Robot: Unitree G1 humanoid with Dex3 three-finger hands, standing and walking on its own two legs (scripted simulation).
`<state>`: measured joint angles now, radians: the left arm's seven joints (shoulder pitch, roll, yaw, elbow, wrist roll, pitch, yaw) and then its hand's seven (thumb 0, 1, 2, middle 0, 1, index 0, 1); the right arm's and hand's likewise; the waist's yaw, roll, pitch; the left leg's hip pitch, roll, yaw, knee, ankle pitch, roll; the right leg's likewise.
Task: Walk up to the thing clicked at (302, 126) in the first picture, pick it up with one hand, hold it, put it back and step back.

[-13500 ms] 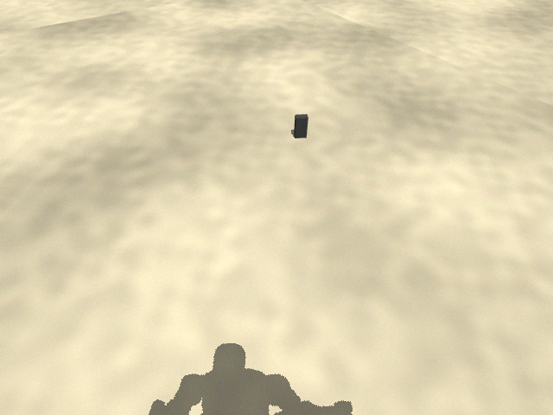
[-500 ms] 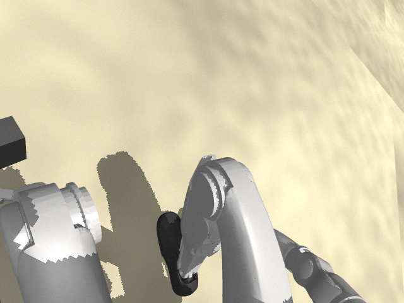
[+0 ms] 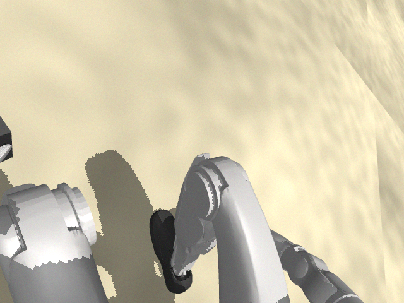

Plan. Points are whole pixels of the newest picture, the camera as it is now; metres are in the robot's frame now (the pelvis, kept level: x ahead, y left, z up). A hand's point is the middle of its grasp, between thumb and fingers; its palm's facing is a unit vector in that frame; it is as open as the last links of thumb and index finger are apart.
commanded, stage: close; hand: left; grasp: from the side
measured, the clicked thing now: out of the picture +0.42 +0.25 -0.21
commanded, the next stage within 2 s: settle in 0.92 s
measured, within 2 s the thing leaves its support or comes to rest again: leaves its support in 1.16 s
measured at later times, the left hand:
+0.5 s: hand out of the picture +0.40 +0.26 -0.17, palm faces +0.27 -0.96 -0.01, open 8.3 cm
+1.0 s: hand out of the picture +0.40 +0.26 -0.17, palm faces +0.29 -0.96 +0.01, open 8.5 cm
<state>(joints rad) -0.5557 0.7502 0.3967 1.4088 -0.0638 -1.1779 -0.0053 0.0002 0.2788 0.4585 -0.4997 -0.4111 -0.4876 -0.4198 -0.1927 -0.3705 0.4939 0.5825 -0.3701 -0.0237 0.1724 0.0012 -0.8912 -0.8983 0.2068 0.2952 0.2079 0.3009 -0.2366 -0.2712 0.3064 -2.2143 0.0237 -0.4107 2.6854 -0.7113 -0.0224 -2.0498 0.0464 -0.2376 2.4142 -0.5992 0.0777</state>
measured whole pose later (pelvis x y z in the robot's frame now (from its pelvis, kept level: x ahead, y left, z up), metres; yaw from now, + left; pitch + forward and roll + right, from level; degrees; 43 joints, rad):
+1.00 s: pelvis +0.00 +0.00 +0.00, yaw +0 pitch +11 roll -18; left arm -0.57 0.74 0.41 1.38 -0.07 -1.15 0.01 0.01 -0.13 0.91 -0.84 -0.98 -0.82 -0.98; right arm -0.20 -0.36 0.49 0.57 -0.37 0.00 0.17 0.00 -0.90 -0.90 0.21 0.29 0.21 0.30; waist -0.23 -0.27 0.31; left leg -2.21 0.03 -0.41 2.68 -0.71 -0.02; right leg -2.05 0.05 -0.24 2.40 -0.60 0.08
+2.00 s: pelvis +0.01 -0.01 +0.04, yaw +7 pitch +26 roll -11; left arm -0.48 0.47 0.30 0.82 -0.11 -0.72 -0.10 0.00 -0.30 1.04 -0.89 -1.12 -0.87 -1.13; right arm 0.01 -0.30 0.16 0.64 -0.13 0.06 0.14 0.00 -0.91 -0.90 0.21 0.30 0.21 0.30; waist -0.12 -0.05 -0.01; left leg -2.26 0.03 -0.21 2.47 -0.68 -0.01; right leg -2.15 -0.02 -0.11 2.34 -0.65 0.04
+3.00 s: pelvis +0.02 -0.02 +0.10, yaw +12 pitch +32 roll -5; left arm -0.53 0.36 0.35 0.84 -0.13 -0.63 -0.21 -0.01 -0.45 1.16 -0.94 -1.23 -0.90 -1.23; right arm 0.07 -0.28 0.03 0.66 -0.06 0.03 0.06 0.01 -0.92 -0.90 0.20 0.30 0.20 0.30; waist -0.09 -0.01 -0.13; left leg -2.14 0.04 -0.10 2.26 -0.68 -0.02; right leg -2.09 -0.04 -0.04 2.21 -0.68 0.02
